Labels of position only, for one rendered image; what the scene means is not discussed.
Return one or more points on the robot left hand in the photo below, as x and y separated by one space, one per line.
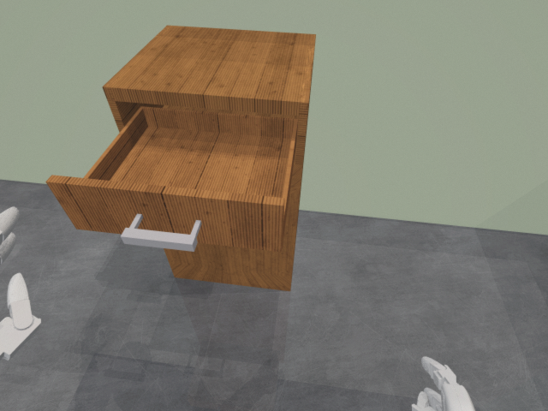
17 329

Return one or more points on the robot right hand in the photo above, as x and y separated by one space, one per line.
454 397

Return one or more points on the handle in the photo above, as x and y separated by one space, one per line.
152 238

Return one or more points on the drawer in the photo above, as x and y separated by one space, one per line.
233 172

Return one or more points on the cabinet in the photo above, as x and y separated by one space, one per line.
244 72

